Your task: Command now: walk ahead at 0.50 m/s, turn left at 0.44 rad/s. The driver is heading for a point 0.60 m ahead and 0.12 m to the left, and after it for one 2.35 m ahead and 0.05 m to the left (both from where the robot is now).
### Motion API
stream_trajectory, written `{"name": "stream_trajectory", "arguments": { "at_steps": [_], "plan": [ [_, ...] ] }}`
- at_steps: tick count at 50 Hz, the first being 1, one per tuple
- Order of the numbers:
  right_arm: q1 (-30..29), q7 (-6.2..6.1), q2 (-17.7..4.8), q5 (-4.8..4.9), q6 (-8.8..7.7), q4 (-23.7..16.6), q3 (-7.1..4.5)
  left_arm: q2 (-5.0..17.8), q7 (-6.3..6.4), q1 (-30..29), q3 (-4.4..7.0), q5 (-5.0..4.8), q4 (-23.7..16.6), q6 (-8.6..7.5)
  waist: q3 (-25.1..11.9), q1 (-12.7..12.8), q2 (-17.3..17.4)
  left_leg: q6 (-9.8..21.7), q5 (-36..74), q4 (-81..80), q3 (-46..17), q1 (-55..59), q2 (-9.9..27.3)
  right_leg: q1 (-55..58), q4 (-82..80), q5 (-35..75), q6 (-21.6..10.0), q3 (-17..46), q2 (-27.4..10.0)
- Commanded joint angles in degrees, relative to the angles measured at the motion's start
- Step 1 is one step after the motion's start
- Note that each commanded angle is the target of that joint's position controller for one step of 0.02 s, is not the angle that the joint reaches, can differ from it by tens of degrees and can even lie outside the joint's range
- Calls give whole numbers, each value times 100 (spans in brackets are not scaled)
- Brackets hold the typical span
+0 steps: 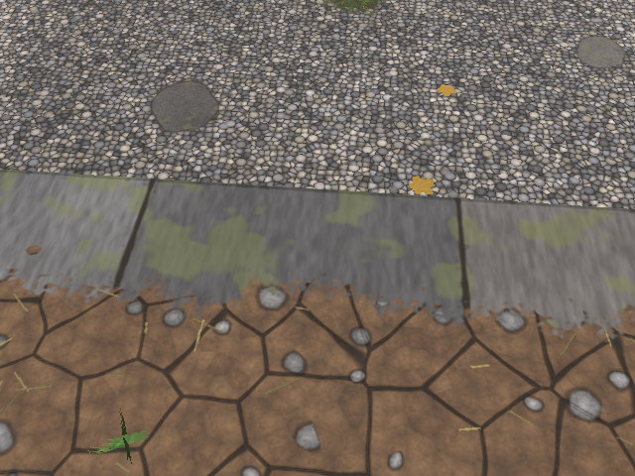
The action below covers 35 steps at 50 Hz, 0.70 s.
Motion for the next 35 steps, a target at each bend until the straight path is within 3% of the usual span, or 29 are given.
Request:
{"name": "stream_trajectory", "arguments": {
  "at_steps": [1,2,3,4,5,6,7,8,9,12,18,23,25,27,28,29,30,31,32,33,35],
  "plan": [
    [1331,-67,-694,-45,-108,79,-264,1146,70,39,234,15,-211,66,-710,-793,-520,446,-528,-449,221,1634,-591,-360,2698,6909,-368,15,-1602],
    [2211,-133,-1124,-127,-125,289,-432,1116,48,-91,217,-19,-378,57,-1219,-1207,-129,796,-838,-736,-834,3057,90,-1550,4354,5263,-248,-23,-1408],
    [2156,-199,-1767,-98,-81,222,-614,465,-100,228,103,-91,-705,6,-1685,-758,1318,1801,-616,-1082,-3943,4810,1820,-4153,6648,-140,72,126,-128],
    [2169,-175,-1659,145,-28,255,-602,892,-127,-444,190,-37,-856,-71,-1806,-955,571,1890,-669,-1761,-4882,4914,1885,-4981,7152,-435,28,1399,-49],
    [1755,-213,-1480,159,-12,225,-561,854,-157,-828,163,-92,-1044,-160,-942,-778,318,1664,-405,-1915,-3994,4194,1814,-5303,6815,192,-1,1515,-446],
    [1501,-215,-1140,148,-16,199,-485,854,-152,-854,154,-96,-1042,-207,-528,-556,-171,1408,181,-2047,-3480,3438,1611,-5018,6283,551,22,1445,-645],
    [1286,-229,-971,148,-41,174,-437,809,-141,-850,161,-36,-1022,-151,-262,-332,-340,1199,709,-2119,-3029,2835,1324,-4689,5889,602,91,1444,-771],
    [1166,-247,-826,173,-73,164,-384,750,-147,-732,145,57,-1037,-26,-254,-147,-271,1085,1032,-2206,-2675,2436,1092,-4328,5596,597,197,1449,-839],
    [1177,-244,-831,185,-127,156,-368,683,-164,-676,138,111,-1041,95,-298,-80,-187,1044,1259,-2243,-2483,2244,963,-4125,5370,563,280,1420,-853],
    [1392,-240,-1088,191,-224,191,-425,576,-208,-966,108,133,-1223,275,-215,-73,-20,969,1489,-2364,-2169,1935,674,-4197,4676,900,478,1222,-853],
    [2060,-250,-1134,186,-170,222,-450,626,-254,-2322,71,70,-1727,288,-97,-602,279,587,1432,-2230,-2321,2515,490,-4713,3073,2155,596,1190,-710],
    [2319,-315,-1220,84,-140,166,-466,710,-279,-2964,20,8,-2057,185,-84,-799,380,539,2056,-1736,-2688,3118,650,-4590,2218,2041,464,1240,-436],
    [2050,-359,-1313,69,-151,67,-485,838,-269,-2591,47,-8,-2012,127,-140,-539,455,363,2246,-1513,-2777,3002,717,-3846,1749,1801,312,1288,-347],
    [1820,-322,-1355,90,-206,33,-478,1045,-188,-1453,154,0,-1652,45,-586,-34,317,127,3121,-501,-2573,2733,494,-2239,1279,1649,57,1117,-96],
    [1843,-271,-1196,138,-259,29,-424,1255,-119,-695,233,85,-1494,-32,-1094,307,5,-1,2643,646,-2268,2275,160,-1080,1147,1572,-169,1499,-550],
    [2152,-251,-684,259,-303,-143,-286,1701,-34,65,326,219,-1502,-40,-1965,408,-795,-176,494,2337,-1737,1223,-296,297,985,537,-579,3377,-2049],
    [2740,-250,-723,275,-272,-139,-296,1925,-76,-10,433,128,-1345,69,-2202,19,-1982,-264,-2371,3386,-1324,36,-879,647,198,375,-1196,5711,-2777],
    [2524,-295,-1000,93,-191,52,-314,1358,-134,-519,343,41,-1467,120,-1233,-115,-792,-225,-1970,3800,-1500,-417,-413,-123,148,-269,-1161,5271,-2585],
    [1977,-240,-962,35,-183,-7,-297,948,-170,-842,252,-5,-1508,110,-628,-64,-185,-249,-1522,3651,-1467,-381,-260,-844,64,-48,-1067,4378,-2266],
    [1735,-202,-853,41,-178,-91,-273,784,-181,-998,202,29,-1462,96,-327,-165,-147,-268,-1304,3333,-1424,-294,-98,-1301,-85,563,-900,3706,-1966],
    [1618,-139,-764,-55,-96,-137,-238,743,-174,-851,164,-12,-1253,15,-173,-285,-554,-381,-1262,2964,-1307,-34,0,-1688,-130,2251,-806,2899,-1599]
  ]
}}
